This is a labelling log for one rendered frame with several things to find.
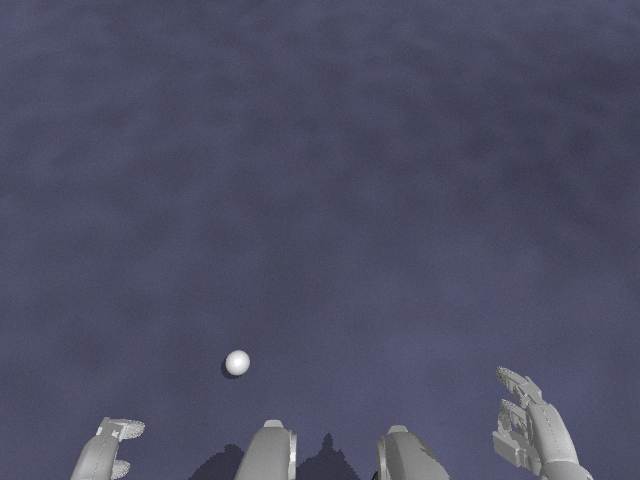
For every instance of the ball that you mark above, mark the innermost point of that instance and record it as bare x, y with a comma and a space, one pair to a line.
237, 362

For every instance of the right robot arm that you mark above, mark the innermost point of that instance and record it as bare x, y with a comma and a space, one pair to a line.
563, 470

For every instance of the right robot hand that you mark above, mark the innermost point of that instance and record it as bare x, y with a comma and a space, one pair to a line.
542, 435

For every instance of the left robot hand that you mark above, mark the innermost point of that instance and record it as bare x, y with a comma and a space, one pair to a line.
97, 459

